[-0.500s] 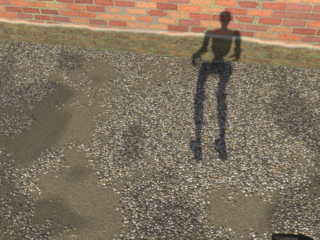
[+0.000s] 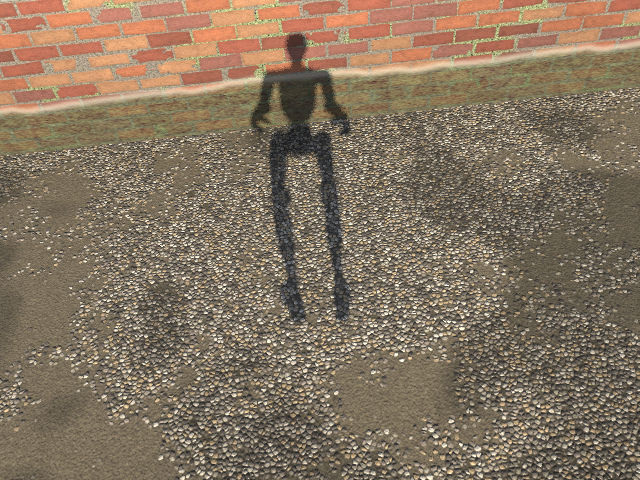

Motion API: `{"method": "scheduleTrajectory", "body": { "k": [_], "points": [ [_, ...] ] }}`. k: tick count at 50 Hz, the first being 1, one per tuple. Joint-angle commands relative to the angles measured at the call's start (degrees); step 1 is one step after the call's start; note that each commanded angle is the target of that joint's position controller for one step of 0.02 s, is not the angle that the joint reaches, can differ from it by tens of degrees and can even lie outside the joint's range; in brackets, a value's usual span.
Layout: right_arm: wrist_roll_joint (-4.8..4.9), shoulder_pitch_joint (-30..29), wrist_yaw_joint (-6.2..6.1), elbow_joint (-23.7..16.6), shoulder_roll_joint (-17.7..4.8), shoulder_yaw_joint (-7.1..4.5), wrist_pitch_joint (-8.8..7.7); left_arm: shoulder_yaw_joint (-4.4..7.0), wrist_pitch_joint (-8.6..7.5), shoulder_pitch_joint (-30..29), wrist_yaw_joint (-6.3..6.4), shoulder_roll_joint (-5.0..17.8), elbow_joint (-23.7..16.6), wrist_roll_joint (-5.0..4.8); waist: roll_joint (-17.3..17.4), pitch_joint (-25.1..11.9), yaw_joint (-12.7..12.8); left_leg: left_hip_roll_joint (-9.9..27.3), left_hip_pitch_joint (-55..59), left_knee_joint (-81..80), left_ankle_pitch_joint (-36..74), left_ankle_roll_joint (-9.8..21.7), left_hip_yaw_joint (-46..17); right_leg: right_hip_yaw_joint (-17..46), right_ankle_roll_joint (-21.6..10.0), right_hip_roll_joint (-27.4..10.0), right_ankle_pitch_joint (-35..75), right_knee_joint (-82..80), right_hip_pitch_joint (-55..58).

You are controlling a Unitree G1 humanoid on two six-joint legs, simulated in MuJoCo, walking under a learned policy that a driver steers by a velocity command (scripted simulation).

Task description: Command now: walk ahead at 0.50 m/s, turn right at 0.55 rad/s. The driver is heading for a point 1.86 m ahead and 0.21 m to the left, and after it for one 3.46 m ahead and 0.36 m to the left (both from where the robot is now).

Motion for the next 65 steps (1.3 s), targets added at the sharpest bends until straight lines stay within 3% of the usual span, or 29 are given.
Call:
{"method": "scheduleTrajectory", "body": {
  "k": [1, 2, 3, 4, 5, 6, 7, 9, 10, 12, 13, 14, 15, 16, 17, 18, 19, 20, 22, 24, 26, 28, 29, 30, 35, 37, 41, 51, 65],
  "points": [
    [0.80, -6.17, 0.78, -5.99, -1.89, -1.05, 1.00, 0.41, -0.72, 8.89, 0.29, 2.54, -1.17, 0.81, -11.56, -2.80, 4.20, -0.63, -12.43, 9.62, -15.34, -3.55, -3.59, 8.63, -6.22, -2.15, 2.26, -14.49, 12.33],
    [0.28, -12.89, 1.48, -11.90, -3.59, -0.90, 1.31, 2.72, -0.79, 10.05, 0.84, 10.40, -2.17, -1.13, -23.14, -0.57, 9.11, -9.88, -27.80, 21.68, -22.14, -6.05, -10.91, 35.66, -13.65, -9.62, -3.44, -25.51, 10.17],
    [0.62, -16.32, 1.33, -13.18, -4.65, -1.14, 0.84, 3.00, -0.92, 5.73, 2.01, 10.89, -4.02, -0.18, -15.60, -0.77, 7.83, -9.02, -31.23, 29.44, -14.94, -6.95, -20.72, 37.78, -14.99, -13.84, -2.56, -28.51, 10.06],
    [0.85, -14.25, 0.14, -12.63, -3.11, -0.94, 0.67, 1.95, -1.21, 0.10, 3.11, 8.74, -5.44, 0.90, -13.62, -3.46, 3.85, -8.42, -28.74, 33.01, -8.53, -7.63, -23.02, 33.75, -13.88, -13.68, -0.77, -27.86, 6.98],
    [0.09, -10.63, -0.90, -11.36, -2.53, -0.68, 0.47, 0.95, -1.64, -3.32, 3.55, 6.24, -5.69, 1.73, -10.78, -5.35, 0.37, -7.79, -25.40, 32.81, -3.64, -7.91, -23.35, 29.19, -11.43, -11.59, -0.37, -26.67, 4.45],
    [-0.87, -7.30, -1.24, -10.24, -2.83, -0.70, 0.44, 0.27, -2.40, -6.18, 3.31, 4.44, -6.13, 1.69, -8.14, -7.16, -2.08, -8.01, -20.81, 30.80, -0.02, -7.79, -22.55, 25.08, -9.47, -9.18, 1.03, -25.92, 2.19],
    [-1.41, -3.80, -1.15, -8.23, -2.51, -0.65, 0.62, -0.42, -3.00, -8.11, 2.68, 2.86, -6.40, 1.52, -7.98, -8.78, -3.22, -8.44, -14.85, 29.23, 1.79, -7.57, -21.35, 21.07, -7.97, -7.14, 3.69, -25.64, -0.66],
    [-1.28, -2.08, -0.69, -7.42, -1.85, -0.14, 1.42, -0.93, -4.14, -7.73, 1.66, 1.79, -5.56, 1.25, -6.86, -8.92, -3.53, -8.18, -8.36, 17.49, -0.16, -6.45, -20.47, 16.25, -5.57, -4.27, 7.00, -24.55, -0.32],
    [-0.85, -3.10, -0.46, -7.50, -1.22, 0.46, 1.53, -0.75, -4.36, -6.04, 1.25, 2.23, -4.95, 1.33, -6.66, -8.21, -2.13, -8.39, -6.42, 10.84, -3.07, -5.46, -19.94, 15.77, -5.60, -4.02, 6.96, -24.40, 1.16],
    [0.06, -4.39, -0.14, -7.43, -0.44, 1.22, 1.53, -0.38, -3.71, -2.97, 0.99, 2.76, -4.11, 1.72, -6.77, -7.03, 0.64, -8.48, -3.60, 1.77, -6.21, -3.43, -19.88, 18.32, -7.13, -5.10, 4.30, -24.11, 4.21],
    [0.26, -3.91, -0.09, -7.12, 0.22, 1.55, 1.36, -0.41, -3.17, -2.27, 0.97, 2.64, -3.93, 1.55, -5.64, -6.87, 1.17, -8.64, -0.75, -2.48, -4.14, -2.44, -19.29, 20.15, -7.24, -5.67, 1.33, -24.39, 4.19],
    [0.49, -1.62, 0.19, -6.20, 1.51, 1.99, 1.07, -0.31, -2.58, -2.04, 0.96, 3.52, -3.74, 0.94, -5.70, -7.35, 0.01, -9.38, 4.01, -7.41, -1.24, -1.44, -17.68, 21.29, -6.45, -4.99, -3.63, -24.95, 2.92],
    [-0.13, 0.12, -0.01, -5.77, 3.01, 2.43, 0.71, -0.73, -2.37, -4.15, 1.11, 1.85, -4.48, 0.06, -2.01, -5.59, -1.10, -8.32, 9.96, -12.84, 4.35, -0.17, -17.99, 20.85, -4.57, -4.12, -5.81, -23.24, -1.34],
    [-1.49, 2.22, -0.12, -6.04, 3.02, 2.69, 0.07, -1.36, -2.77, -4.34, 1.07, -0.47, -4.82, -0.39, 2.99, -6.59, -1.48, -3.29, 16.38, -12.68, 2.71, 1.07, -25.02, 18.21, -2.55, -0.80, -6.60, -15.22, -6.99],
    [-0.94, 1.33, 0.14, -5.96, -4.02, 0.74, -0.22, -2.08, -3.18, -6.83, 0.61, -1.61, -6.98, -0.88, 15.62, -4.03, -2.12, 2.35, 12.99, -17.87, -4.09, 3.81, -36.64, 7.68, 0.45, 5.84, -3.43, -9.75, -11.91],
    [-0.43, 2.24, 0.33, -6.29, -5.17, 0.16, -0.18, -1.26, -3.85, -9.30, 0.68, 1.92, -7.37, 0.10, 13.37, -0.58, -4.07, 7.31, 10.32, -22.86, -6.09, 6.14, -44.22, 6.43, 1.71, 5.95, -2.45, -6.94, -14.36],
    [-0.30, 1.57, 0.10, -6.59, -4.84, 0.24, -0.30, -0.96, -4.39, -10.36, 0.50, 2.52, -6.96, 0.37, 9.20, 0.50, -3.87, 8.19, 8.87, -23.34, -4.95, 7.61, -45.09, 6.25, 2.49, 4.64, -1.14, -5.76, -13.08],
    [-0.20, 0.34, -0.07, -6.89, -3.86, 0.62, -0.51, -1.16, -4.64, -9.92, 0.25, 1.82, -6.33, 0.47, 6.45, -0.19, -2.90, 7.33, 7.40, -22.76, -3.19, 7.60, -43.46, 5.44, 2.90, 3.64, 0.60, -6.03, -9.79],
    [0.71, -3.40, -0.04, -7.24, -2.87, 1.06, -1.10, -2.02, -4.84, -7.01, -0.45, -1.02, -4.82, 1.11, 5.42, -3.04, -0.20, 2.60, 1.95, -20.17, -1.09, 5.48, -35.69, 1.72, 2.78, 3.16, 6.62, -10.65, 2.64],
    [1.28, -2.45, 0.35, -7.10, -2.07, 1.47, -1.21, -2.32, -4.68, -7.01, -1.20, -1.63, -3.99, 2.02, 4.42, -4.36, -0.63, -0.99, -0.97, -18.88, -0.25, 3.38, -31.83, 1.13, 2.00, 4.16, 7.47, -12.43, 9.89],
    [0.80, -3.73, -0.04, -7.39, -0.82, 1.56, -0.46, -3.06, -4.66, -7.59, -0.82, -2.33, -3.41, 1.63, 0.54, -4.85, 0.38, -3.48, 0.95, -16.05, -0.22, 1.67, -27.02, 4.26, 0.66, 2.56, 10.31, -14.95, 11.52],
    [0.37, -1.54, -0.30, -7.13, 0.37, 1.63, -0.46, -2.83, -4.64, -7.02, 0.35, -0.58, -2.66, 0.74, -4.77, -4.73, -0.23, -6.83, 2.66, -10.42, 1.14, 0.30, -21.95, 8.78, -0.58, -0.08, 9.77, -18.33, 11.04],
    [0.03, -1.07, -0.50, -7.17, 0.45, 1.76, -0.16, -2.85, -4.74, -7.55, 0.12, 0.39, -2.63, 0.80, -7.75, -4.69, -0.92, -7.21, 3.55, -9.24, 1.14, -0.07, -20.89, 11.22, -1.47, -1.33, 10.16, -19.90, 10.36],
    [-0.16, -0.46, -0.62, -6.98, 0.11, 1.64, -0.04, -2.89, -4.75, -7.82, 0.05, 0.60, -2.73, 0.49, -8.58, -4.22, -1.24, -7.60, 3.91, -8.45, 1.33, -0.42, -20.22, 12.90, -2.11, -2.15, 10.82, -21.00, 9.84],
    [-0.16, 0.06, -0.82, -5.80, 0.29, 1.61, 0.09, -3.23, -4.71, -7.16, 0.20, 0.59, -2.24, 0.18, -4.43, -5.09, -1.66, -7.55, 7.98, -8.72, 4.41, -0.67, -20.17, 12.46, -2.52, -1.65, 19.97, -19.43, 10.40],
    [-0.67, 0.94, -0.67, -5.18, 0.32, 2.23, -0.34, -3.27, -4.12, -5.69, 0.23, 0.75, -2.01, 0.71, -4.01, -4.67, -0.74, -7.09, 9.09, -8.16, 6.48, -0.25, -20.67, 11.31, -3.01, -1.22, 23.26, -18.62, 9.07],
    [-0.54, -0.45, -0.93, -5.22, 0.15, 2.29, 0.12, -3.35, -4.19, -4.37, -0.02, 0.82, -1.32, 0.84, -0.81, -6.07, -0.48, -6.78, 10.68, -7.25, 10.14, -0.25, -20.70, 9.95, -3.22, -0.50, 27.22, -16.77, 9.56],
    [-0.36, -1.26, -1.30, -4.83, 0.31, 2.44, 0.81, -3.44, -4.31, -3.22, 0.28, 0.60, -0.70, 0.89, -1.04, -6.08, -0.31, -6.50, 12.12, -6.38, 12.57, -0.16, -20.83, 8.57, -3.07, 0.34, 28.77, -16.01, 8.63],
    [-0.36, -1.58, -1.20, -4.94, 0.73, 3.07, 0.84, -3.62, -4.30, -3.65, 0.48, 0.18, -1.33, 1.21, -0.66, -4.60, -0.35, -5.77, 10.84, -8.53, 11.00, 0.37, -22.00, 7.33, -2.17, 0.96, 20.76, -16.03, 6.91]
  ]
}}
